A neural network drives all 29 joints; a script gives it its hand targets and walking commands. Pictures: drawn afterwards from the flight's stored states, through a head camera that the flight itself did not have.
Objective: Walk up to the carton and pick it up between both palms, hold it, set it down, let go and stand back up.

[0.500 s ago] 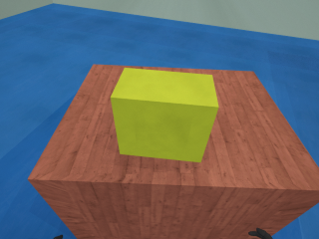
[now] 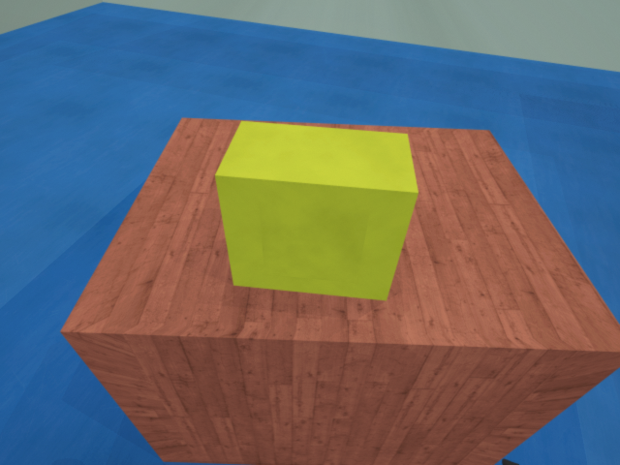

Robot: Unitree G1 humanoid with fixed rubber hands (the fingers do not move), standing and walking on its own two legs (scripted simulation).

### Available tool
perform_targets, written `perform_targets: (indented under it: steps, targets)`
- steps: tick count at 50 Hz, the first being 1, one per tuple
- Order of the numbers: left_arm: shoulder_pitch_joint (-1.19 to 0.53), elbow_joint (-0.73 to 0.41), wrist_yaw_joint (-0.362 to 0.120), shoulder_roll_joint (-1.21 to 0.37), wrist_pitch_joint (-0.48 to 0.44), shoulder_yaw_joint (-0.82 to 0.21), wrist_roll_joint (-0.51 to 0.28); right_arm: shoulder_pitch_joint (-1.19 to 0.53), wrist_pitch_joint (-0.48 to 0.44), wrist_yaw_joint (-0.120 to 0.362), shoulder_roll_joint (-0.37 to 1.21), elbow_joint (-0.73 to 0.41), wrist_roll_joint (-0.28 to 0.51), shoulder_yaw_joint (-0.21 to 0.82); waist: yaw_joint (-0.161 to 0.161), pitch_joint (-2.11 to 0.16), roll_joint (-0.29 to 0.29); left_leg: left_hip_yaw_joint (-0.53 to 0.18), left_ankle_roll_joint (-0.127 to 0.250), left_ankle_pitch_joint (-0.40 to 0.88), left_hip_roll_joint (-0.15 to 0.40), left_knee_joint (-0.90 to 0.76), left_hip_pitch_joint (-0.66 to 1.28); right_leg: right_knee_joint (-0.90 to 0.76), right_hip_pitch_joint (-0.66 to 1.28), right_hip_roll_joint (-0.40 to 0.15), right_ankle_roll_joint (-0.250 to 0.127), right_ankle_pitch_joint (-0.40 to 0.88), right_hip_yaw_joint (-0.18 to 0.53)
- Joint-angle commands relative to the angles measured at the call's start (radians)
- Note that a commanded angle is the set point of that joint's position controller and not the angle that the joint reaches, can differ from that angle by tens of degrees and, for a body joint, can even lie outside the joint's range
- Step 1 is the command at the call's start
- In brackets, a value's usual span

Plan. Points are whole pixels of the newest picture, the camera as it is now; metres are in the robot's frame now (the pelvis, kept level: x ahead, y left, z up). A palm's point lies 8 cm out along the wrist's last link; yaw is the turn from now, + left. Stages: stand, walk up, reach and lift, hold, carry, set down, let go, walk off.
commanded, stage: stand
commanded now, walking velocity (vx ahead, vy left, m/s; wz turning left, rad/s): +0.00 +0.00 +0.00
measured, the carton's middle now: (316, 213) +0.53 -0.02 +0.05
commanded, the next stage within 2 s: none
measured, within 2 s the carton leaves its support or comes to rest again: neither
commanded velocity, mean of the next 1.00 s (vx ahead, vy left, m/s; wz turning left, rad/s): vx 0.00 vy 0.00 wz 0.00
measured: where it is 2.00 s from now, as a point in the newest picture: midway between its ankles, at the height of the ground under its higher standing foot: outside the picture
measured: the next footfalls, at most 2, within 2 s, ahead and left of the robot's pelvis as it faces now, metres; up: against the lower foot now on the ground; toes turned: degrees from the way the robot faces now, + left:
none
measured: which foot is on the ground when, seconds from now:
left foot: down 0.00-1.00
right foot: down 0.00-1.00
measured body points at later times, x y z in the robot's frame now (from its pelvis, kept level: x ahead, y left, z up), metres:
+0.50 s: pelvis -0.01 +0.00 +0.00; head -0.02 +0.00 +0.45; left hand +0.07 +0.29 -0.13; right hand +0.08 -0.29 -0.10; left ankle -0.02 +0.11 -0.74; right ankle +0.00 -0.11 -0.74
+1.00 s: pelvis -0.02 +0.00 +0.00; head -0.03 +0.00 +0.45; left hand +0.06 +0.29 -0.13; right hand +0.07 -0.29 -0.10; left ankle -0.02 +0.11 -0.74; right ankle +0.00 -0.11 -0.74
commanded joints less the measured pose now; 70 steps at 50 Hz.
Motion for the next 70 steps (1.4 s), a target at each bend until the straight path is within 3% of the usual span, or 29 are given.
perform_targets:
  steps: [1,6,8,9,10,17,21,26,31,33,34,35,40,43,44,45,47,48,50,53,54,58,60,63,65,66,67,68,70]
  targets:
    - [-0.079,-0.044,0.0,0.233,-0.046,0.044,0.024,-0.036,-0.034,-0.018,-0.233,0.072,-0.021,-0.056,0.032,0.039,0.105,-0.147,0.046,0.175,0.107,-0.125,-0.026,-0.107,0.015,-0.14,-0.038,0.171,0.151]
    - [-0.099,-0.02,0.002,0.25,-0.043,0.05,0.028,-0.085,-0.023,-0.019,-0.242,0.082,-0.021,-0.055,0.04,0.022,0.059,-0.125,0.044,0.175,0.1,-0.116,-0.014,-0.11,0.01,-0.13,-0.026,0.173,0.145]
    - [-0.067,-0.008,-0.002,0.21,-0.049,0.039,0.013,-0.076,-0.036,-0.02,-0.254,0.099,-0.019,-0.056,0.058,0.011,0.097,-0.144,0.053,0.153,0.112,-0.12,-0.019,-0.121,0.039,-0.14,-0.038,0.154,0.154]
    - [-0.106,-0.011,0.0,0.232,-0.05,0.049,0.028,-0.039,-0.028,-0.019,-0.233,0.107,-0.016,-0.051,0.029,-0.007,0.079,-0.145,0.046,0.163,0.103,-0.12,-0.035,-0.118,0.061,-0.149,-0.042,0.177,0.16]
    - [-0.107,-0.018,0.0,0.206,-0.048,0.038,0.024,-0.07,-0.031,-0.016,-0.236,0.106,-0.021,-0.049,0.045,0.034,0.086,-0.134,0.042,0.16,0.107,-0.118,-0.046,-0.123,0.035,-0.144,-0.036,0.199,0.161]
    - [-0.1,0.01,0.006,0.229,-0.052,0.036,0.024,-0.063,-0.027,-0.018,-0.236,0.129,-0.013,-0.048,0.027,0.033,0.099,-0.137,0.043,0.166,0.106,-0.112,-0.032,-0.144,0.018,-0.155,-0.037,0.182,0.179]
    - [-0.092,0.026,0.01,0.247,-0.048,0.044,0.02,-0.064,-0.024,-0.013,-0.204,0.133,-0.01,-0.036,0.036,0.031,0.062,-0.143,0.035,0.185,0.11,-0.127,-0.017,-0.146,0.016,-0.151,-0.022,0.173,0.148]
    - [-0.085,0.03,0.004,0.24,-0.049,0.035,0.014,-0.069,-0.034,-0.015,-0.202,0.137,-0.006,-0.038,0.026,0.023,0.084,-0.145,0.042,0.186,0.11,-0.119,-0.029,-0.145,0.038,-0.166,-0.043,0.235,0.162]
    - [-0.086,0.041,0.002,0.243,-0.045,0.031,0.019,-0.075,-0.023,-0.024,-0.241,0.153,-0.008,-0.048,0.037,0.028,0.099,-0.135,0.049,0.146,0.114,-0.14,-0.017,-0.165,0.023,-0.148,-0.029,0.151,0.157]
    - [-0.116,0.044,0.005,0.231,-0.046,0.032,0.02,-0.072,-0.031,-0.019,-0.229,0.152,-0.007,-0.047,0.031,0.031,0.054,-0.14,0.04,0.153,0.114,-0.14,-0.023,-0.163,0.021,-0.157,-0.037,0.17,0.153]
    - [-0.087,0.041,0.002,0.223,-0.051,0.026,0.009,-0.072,-0.031,-0.02,-0.244,0.166,-0.007,-0.044,0.049,0.052,0.095,-0.138,0.045,0.149,0.112,-0.151,-0.041,-0.165,0.024,-0.162,-0.034,0.184,0.17]
    - [-0.095,0.055,0.004,0.237,-0.055,0.035,0.02,-0.04,-0.028,-0.02,-0.237,0.162,-0.006,-0.046,0.031,0.052,0.116,-0.13,0.035,0.158,0.105,-0.146,-0.025,-0.155,0.02,-0.152,-0.034,0.179,0.156]
    - [-0.105,0.056,0.006,0.242,-0.055,0.037,0.019,-0.074,-0.033,-0.015,-0.234,0.156,-0.003,-0.045,0.028,-0.008,0.066,-0.135,0.041,0.194,0.111,-0.132,0.005,-0.158,0.057,-0.159,-0.032,0.248,0.148]
    - [-0.11,0.057,0.005,0.246,-0.051,0.035,0.016,-0.06,-0.028,-0.02,-0.23,0.169,-0.008,-0.038,0.03,0.02,0.115,-0.135,0.038,0.207,0.115,-0.139,-0.007,-0.158,0.049,-0.164,-0.03,0.237,0.151]
    - [-0.096,0.062,0.005,0.24,-0.05,0.034,0.014,-0.05,-0.025,-0.018,-0.224,0.163,-0.004,-0.043,0.02,-0.036,0.074,-0.143,0.039,0.212,0.12,-0.139,0.008,-0.144,0.07,-0.152,-0.031,0.238,0.139]
    - [-0.084,0.063,0.005,0.224,-0.052,0.028,0.007,-0.08,-0.03,-0.019,-0.244,0.17,-0.002,-0.052,0.04,0.009,0.107,-0.15,0.046,0.194,0.125,-0.156,-0.027,-0.147,0.062,-0.155,-0.028,0.21,0.144]
    - [-0.118,0.068,0.003,0.235,-0.049,0.029,0.016,-0.059,-0.031,-0.018,-0.215,0.168,-0.001,-0.037,0.026,0.038,0.078,-0.137,0.037,0.161,0.115,-0.154,-0.063,-0.144,0.054,-0.161,-0.032,0.224,0.151]
    - [-0.098,0.068,0.004,0.248,-0.048,0.037,0.015,-0.078,-0.033,-0.022,-0.212,0.167,-0.012,-0.037,0.044,0.037,0.125,-0.13,0.038,0.147,0.107,-0.162,-0.033,-0.158,0.026,-0.153,-0.031,0.171,0.158]
    - [-0.137,0.065,0.002,0.252,-0.045,0.04,0.017,-0.064,-0.03,-0.019,-0.222,0.168,-0.009,-0.043,0.033,0.073,0.082,-0.135,0.04,0.106,0.114,-0.174,-0.049,-0.165,0.002,-0.144,-0.029,0.12,0.147]
    - [-0.129,0.077,-0.004,0.247,-0.048,0.038,0.024,-0.063,-0.032,-0.017,-0.229,0.167,-0.01,-0.044,0.016,0.051,0.113,-0.147,0.041,0.095,0.121,-0.186,-0.046,-0.162,0.01,-0.142,-0.035,0.092,0.145]
    - [-0.109,0.074,-0.005,0.234,-0.05,0.029,0.018,-0.082,-0.032,-0.02,-0.24,0.163,-0.007,-0.044,0.04,0.035,0.096,-0.15,0.043,0.086,0.119,-0.18,-0.039,-0.178,0.024,-0.14,-0.033,0.093,0.146]
    - [-0.105,0.074,-0.003,0.241,-0.043,0.036,0.015,-0.061,-0.031,-0.014,-0.217,0.171,0.002,-0.039,0.031,0.018,0.088,-0.134,0.036,0.098,0.111,-0.162,-0.034,-0.169,0.032,-0.15,-0.035,0.133,0.151]
    - [-0.11,0.076,0.003,0.268,-0.051,0.04,0.02,-0.102,-0.031,-0.016,-0.216,0.17,-0.005,-0.038,0.036,0.015,0.134,-0.138,0.037,0.121,0.11,-0.171,-0.019,-0.176,0.042,-0.155,-0.029,0.165,0.156]
    - [-0.122,0.077,0.0,0.215,-0.051,0.027,0.011,-0.081,-0.028,-0.019,-0.245,0.183,-0.008,-0.041,0.048,0.003,0.083,-0.14,0.039,0.126,0.125,-0.167,-0.015,-0.173,0.037,-0.155,-0.034,0.137,0.161]
    - [-0.137,0.079,0.007,0.233,-0.045,0.028,0.019,-0.079,-0.027,-0.015,-0.216,0.18,-0.003,-0.035,0.023,0.024,0.093,-0.15,0.03,0.119,0.116,-0.173,-0.035,-0.158,0.041,-0.148,-0.028,0.155,0.141]
    - [-0.112,0.086,0.005,0.251,-0.041,0.03,0.011,-0.095,-0.028,-0.014,-0.21,0.181,-0.004,-0.032,0.05,0.013,0.106,-0.149,0.038,0.127,0.118,-0.172,-0.037,-0.169,0.047,-0.153,-0.023,0.152,0.144]
    - [-0.115,0.092,0.009,0.246,-0.042,0.037,0.012,-0.076,-0.03,-0.012,-0.217,0.171,-0.001,-0.034,0.028,0.034,0.07,-0.145,0.031,0.109,0.122,-0.163,-0.038,-0.174,0.026,-0.156,-0.034,0.143,0.157]
    - [-0.14,0.087,0.004,0.244,-0.042,0.029,0.016,-0.061,-0.027,-0.013,-0.222,0.198,0.005,-0.039,0.011,0.037,0.091,-0.159,0.032,0.105,0.116,-0.176,-0.05,-0.174,0.026,-0.159,-0.036,0.137,0.149]
    - [-0.13,0.081,-0.001,0.221,-0.045,0.023,0.013,-0.083,-0.025,-0.018,-0.241,0.202,-0.006,-0.037,0.04,-0.018,0.141,-0.143,0.036,0.14,0.123,-0.17,-0.028,-0.166,0.062,-0.151,-0.028,0.148,0.146]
